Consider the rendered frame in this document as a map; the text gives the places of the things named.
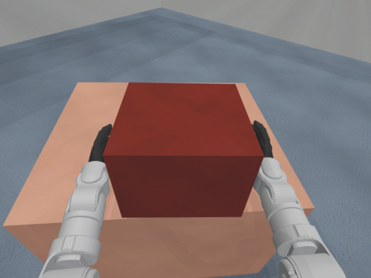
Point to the robot left upper arm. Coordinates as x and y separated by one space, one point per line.
83 272

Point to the carton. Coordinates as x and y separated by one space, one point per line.
182 150

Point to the right robot hand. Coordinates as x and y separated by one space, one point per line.
263 139

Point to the pedestal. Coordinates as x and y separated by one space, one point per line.
167 247

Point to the left robot forearm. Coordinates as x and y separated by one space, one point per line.
77 244

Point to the right robot forearm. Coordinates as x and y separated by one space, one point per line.
292 233

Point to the robot right upper arm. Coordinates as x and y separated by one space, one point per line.
309 266

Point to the left robot hand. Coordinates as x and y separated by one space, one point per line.
100 144

